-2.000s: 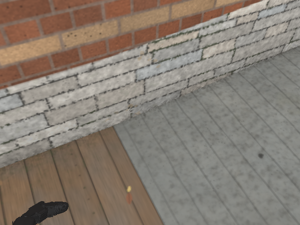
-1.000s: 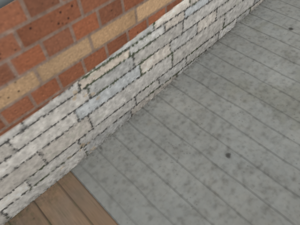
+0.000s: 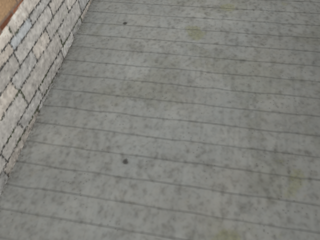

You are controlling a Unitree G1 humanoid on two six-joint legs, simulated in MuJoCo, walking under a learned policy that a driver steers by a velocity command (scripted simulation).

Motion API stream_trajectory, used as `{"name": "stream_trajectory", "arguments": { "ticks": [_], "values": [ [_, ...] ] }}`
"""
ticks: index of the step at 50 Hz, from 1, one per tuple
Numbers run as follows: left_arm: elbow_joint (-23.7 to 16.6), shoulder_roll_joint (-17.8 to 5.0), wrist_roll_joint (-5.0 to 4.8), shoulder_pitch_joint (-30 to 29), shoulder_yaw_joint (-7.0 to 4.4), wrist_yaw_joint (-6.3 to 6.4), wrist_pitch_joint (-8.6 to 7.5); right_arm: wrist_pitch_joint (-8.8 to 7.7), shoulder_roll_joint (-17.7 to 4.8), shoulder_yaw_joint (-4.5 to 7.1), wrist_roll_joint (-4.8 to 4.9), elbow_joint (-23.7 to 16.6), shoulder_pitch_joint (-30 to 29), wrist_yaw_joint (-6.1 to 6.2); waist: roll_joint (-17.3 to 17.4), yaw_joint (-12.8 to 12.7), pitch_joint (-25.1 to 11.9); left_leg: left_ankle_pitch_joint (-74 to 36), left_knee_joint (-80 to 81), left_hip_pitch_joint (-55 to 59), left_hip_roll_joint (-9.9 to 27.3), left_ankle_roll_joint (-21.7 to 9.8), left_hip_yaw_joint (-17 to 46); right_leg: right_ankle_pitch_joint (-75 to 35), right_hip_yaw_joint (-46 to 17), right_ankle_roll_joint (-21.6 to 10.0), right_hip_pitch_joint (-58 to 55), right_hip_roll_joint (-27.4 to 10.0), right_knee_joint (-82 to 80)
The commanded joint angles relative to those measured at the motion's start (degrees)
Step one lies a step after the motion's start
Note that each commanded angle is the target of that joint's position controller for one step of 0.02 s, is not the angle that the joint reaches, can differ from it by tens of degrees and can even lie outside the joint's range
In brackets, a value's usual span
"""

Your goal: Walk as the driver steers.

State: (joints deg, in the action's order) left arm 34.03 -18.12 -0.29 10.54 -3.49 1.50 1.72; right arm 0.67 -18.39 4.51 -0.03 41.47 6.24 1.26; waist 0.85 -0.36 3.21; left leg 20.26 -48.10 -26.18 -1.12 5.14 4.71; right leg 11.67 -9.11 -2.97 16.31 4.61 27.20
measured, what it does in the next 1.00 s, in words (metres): steps on the spot, turning right: left foot, then right foot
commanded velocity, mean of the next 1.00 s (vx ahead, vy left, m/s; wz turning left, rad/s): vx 0.00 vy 0.00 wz -0.38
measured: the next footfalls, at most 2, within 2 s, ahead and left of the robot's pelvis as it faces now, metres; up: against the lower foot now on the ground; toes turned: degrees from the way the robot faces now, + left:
left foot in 0.16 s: +0.07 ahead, +0.14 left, +0.00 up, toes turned -11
right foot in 0.58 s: +0.00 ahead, -0.13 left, +0.00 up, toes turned -20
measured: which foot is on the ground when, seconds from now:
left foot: up 0.00-0.14, down 0.16-0.58, up 0.60-0.92, down 0.94-1.00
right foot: down 0.00-0.16, up 0.18-0.56, down 0.58-1.00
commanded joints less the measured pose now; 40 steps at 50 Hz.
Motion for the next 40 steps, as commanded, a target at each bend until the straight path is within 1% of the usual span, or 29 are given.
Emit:
{"name": "stream_trajectory", "arguments": {
  "ticks": [1,5,6,7,8,9,10,11,12,13,14,15,17,19,22,25,27,28,29,30,31,32,33,34,35,37,38,39,40],
  "values": [
    [-3.92,-10.7,-0.03,-1.29,-3.34,-0.02,-0.26,-1.38,-4.86,1.22,0.31,-4.57,-1.89,-0.37,-9.7,-0.8,-6.51,1.34,5.09,0.45,-0.93,-0.34,0.59,-10.4,-17.99,-10.25,-6.22,-13.97,-5.95],
    [-4.14,-10.42,-0.77,-3.03,-3.41,-0.34,0.32,-2.41,-5.02,1.52,0.67,-4.7,0.16,-1.22,-10.26,0.12,-7.8,-0.16,15.18,6.0,-1.8,-1.76,0.6,-15.8,-22.28,-8.95,-7.53,-12.65,-3.14],
    [-4.29,-10.09,-1.21,-4.15,-3.33,-0.21,0.51,-2.64,-4.91,1.7,0.59,-4.19,1.93,-1.37,-9.89,1.49,-8.17,-4.65,21.42,9.68,-1.73,-2.43,-0.01,-15.5,-22.08,-7.62,-6.72,-11.32,-1.75],
    [-4.3,-9.28,-1.58,-4.23,-3.11,0.0,0.62,-2.78,-5.59,2.06,0.25,-3.64,3.65,-1.3,-8.64,2.32,-8.5,-11.83,27.43,15.06,0.16,-3.52,0.23,-11.35,-20.78,-5.33,-3.98,-9.3,0.14],
    [-4.03,-6.66,-1.06,-1.35,-2.43,0.01,0.58,-2.56,-8.93,2.77,-0.61,-3.98,4.76,-0.95,-0.43,0.96,-10.43,-16.74,29.49,22.19,10.11,-7.2,8.47,3.19,-15.28,-1.82,2.01,-5.04,8.57],
    [-4.95,-6.24,-1.29,0.58,-2.5,0.12,0.27,-1.97,-12.99,3.36,-1.99,-4.14,2.92,-0.88,14.49,-1.67,-6.69,-26.55,31.53,22.46,20.7,-16.72,22.21,23.5,-2.88,2.02,14.49,4.99,19.36],
    [-3.95,-11.34,-0.19,1.52,-4.1,0.26,-0.16,-2.24,-9.92,2.73,-2.26,-5.31,2.04,-0.75,11.39,-0.58,-6.49,-27.2,31.56,18.8,25.49,-22.11,24.71,26.0,-1.76,4.97,15.55,0.86,33.73],
    [-2.73,-13.02,-0.71,2.12,-5.0,0.06,0.01,-2.28,-6.9,1.71,-1.74,-6.1,-0.65,-0.33,7.82,-1.55,-5.44,-25.03,30.83,17.09,22.49,-20.54,18.88,21.81,-1.33,5.89,15.5,-0.75,38.79],
    [-1.37,-11.75,-0.84,2.83,-5.02,0.17,0.57,-2.1,-5.53,1.35,-1.11,-6.46,-2.72,-0.01,6.05,-2.1,-4.22,-21.18,30.27,16.72,18.13,-17.59,13.14,18.15,-0.45,6.96,15.88,-1.38,41.0],
    [-1.01,-10.3,-0.73,2.84,-4.77,0.26,1.04,-1.98,-4.93,1.1,-0.38,-6.59,-3.08,0.35,6.03,-1.44,-3.6,-20.15,29.99,17.9,16.19,-16.39,10.11,14.88,0.07,7.83,17.87,-1.48,43.23],
    [-1.11,-8.67,-1.0,2.48,-4.32,0.05,1.31,-1.74,-4.84,0.83,-0.25,-6.55,-2.51,0.67,6.33,-0.86,-3.13,-22.73,29.92,18.13,15.21,-16.47,7.36,13.4,1.19,8.58,18.45,-1.74,44.07],
    [-1.68,-7.71,-1.31,1.36,-3.98,-0.11,1.31,-1.45,-5.03,0.82,-0.52,-6.38,-1.44,0.91,6.76,-0.07,-3.0,-24.04,30.26,18.72,14.27,-16.77,4.88,12.14,3.02,9.08,18.63,-2.12,42.62],
    [-3.14,-6.33,-1.54,-1.69,-3.34,-0.27,1.09,-0.86,-5.76,1.1,-0.96,-5.9,1.32,1.27,8.06,2.08,-3.89,-26.21,30.13,23.38,14.89,-17.83,3.25,11.4,4.9,9.9,20.12,-3.57,37.15],
    [-4.08,-5.57,-1.12,-3.16,-2.81,-0.59,0.99,-0.42,-7.16,1.64,-0.91,-5.56,2.71,1.23,8.42,3.19,-5.29,-28.13,29.79,26.31,16.62,-18.65,2.62,12.12,5.86,10.26,19.07,-5.35,31.72],
    [-4.65,-4.36,-0.6,-3.24,-1.95,-1.26,0.94,0.0,-9.24,2.38,-0.35,-5.61,1.54,0.47,8.83,3.22,-6.37,-30.99,29.41,23.47,17.47,-18.63,-0.37,12.71,8.59,9.36,11.49,-6.61,22.82],
    [-4.17,-4.92,-0.58,-1.49,-2.08,-1.52,1.16,-0.04,-9.98,2.48,0.76,-4.8,1.67,-0.47,9.41,2.49,-6.8,-32.8,27.6,22.28,18.13,-18.31,-0.85,11.5,10.54,7.58,5.35,-5.25,13.91],
    [-2.72,-4.72,-0.49,1.94,-2.26,-1.74,1.22,-0.19,-9.6,2.14,1.97,-4.32,0.36,-0.69,8.51,-0.04,-6.9,-31.08,23.9,20.36,17.29,-15.98,-2.07,2.31,11.71,4.87,-1.75,-4.1,0.93],
    [-1.96,-5.79,-0.39,3.51,-2.59,-1.39,1.14,-0.49,-7.75,1.4,2.21,-3.14,2.57,-0.76,6.8,-0.71,-6.88,-26.6,21.1,17.05,15.62,-12.68,-3.78,-3.71,10.93,3.1,-7.99,-3.74,-6.99],
    [-2.11,-9.43,0.01,4.72,-3.27,-0.73,1.15,-1.16,-4.84,0.32,-0.06,-2.65,5.38,-1.14,-2.12,0.34,-9.82,-14.89,13.56,9.66,11.6,-7.03,-8.0,-20.86,1.63,1.41,-18.44,-10.51,-7.44],
    [-4.09,-13.28,1.27,2.2,-3.41,0.04,1.07,-1.69,-1.29,-1.23,-2.8,-4.42,5.23,-1.56,-17.25,2.07,-9.82,13.97,2.38,-2.55,5.16,-1.05,-11.17,-37.57,-13.99,-7.71,-21.01,-24.22,-5.57],
    [-3.45,-9.49,2.22,4.06,-2.51,-0.51,-0.2,-1.24,-5.22,0.07,-1.41,-4.67,1.31,-0.68,-11.91,-2.52,-11.46,19.75,-7.88,-1.73,5.15,0.2,-4.67,-34.82,-14.81,-15.39,-14.31,-27.24,-5.78],
    [-2.4,-7.91,2.07,2.18,-1.78,-0.84,-1.27,-0.77,-6.64,0.63,-0.02,-4.48,1.28,-0.45,-10.26,-1.34,-9.36,17.54,-12.12,-2.36,5.65,0.13,-3.16,-30.66,-10.19,-14.54,-12.42,-24.0,-6.31],
    [-1.91,-7.33,1.58,-0.35,-1.61,-1.22,-1.9,-0.29,-6.75,0.98,0.33,-3.46,2.21,-0.21,-9.87,-0.45,-7.86,14.21,-13.1,-2.99,5.66,-0.16,-2.83,-26.05,-6.36,-11.84,-11.42,-20.33,-6.56],
    [-1.74,-7.15,1.04,-2.29,-1.46,-1.31,-2.2,0.16,-7.2,1.29,-0.06,-2.62,2.89,0.23,-9.41,-0.01,-6.7,11.06,-13.25,-3.47,5.66,-0.01,-2.47,-24.92,-4.8,-10.2,-10.74,-18.87,-6.75],
    [-1.18,-6.84,1.08,-2.97,-1.21,-1.1,-2.3,0.36,-7.26,1.43,-0.37,-2.18,3.54,0.51,-9.34,0.26,-6.11,8.48,-14.73,-2.0,5.05,0.44,-2.73,-28.47,-3.04,-10.1,-9.01,-17.99,-6.67],
    [-0.33,-4.89,1.29,-3.57,-0.41,-0.88,-2.24,0.47,-5.61,1.02,0.05,-1.54,5.46,0.54,-9.06,1.19,-6.95,5.25,-13.04,0.9,4.42,0.92,-3.11,-28.41,-0.75,-10.13,-8.13,-16.54,-6.89],
    [-0.04,-4.29,1.35,-3.85,-0.23,-0.81,-2.2,0.56,-4.78,0.72,0.19,-1.48,5.4,0.57,-9.05,1.01,-6.89,4.41,-9.79,1.52,4.58,0.98,-3.23,-25.92,-0.47,-9.99,-8.5,-16.14,-7.04],
    [0.3,-3.22,0.91,-4.07,0.01,-0.68,-2.28,0.76,-3.48,0.16,0.52,-1.74,4.47,0.52,-9.01,0.6,-6.38,3.28,-4.74,2.19,5.03,0.75,-3.25,-22.08,-0.54,-9.69,-8.84,-15.84,-7.28],
    [0.71,-3.36,0.92,-4.03,0.02,-0.66,-2.3,0.83,-2.71,-0.28,0.39,-2.08,3.25,0.51,-8.99,-0.08,-5.87,3.22,-0.28,3.91,5.06,0.52,-3.39,-18.84,-1.02,-9.55,-8.44,-15.7,-7.46]
  ]
}}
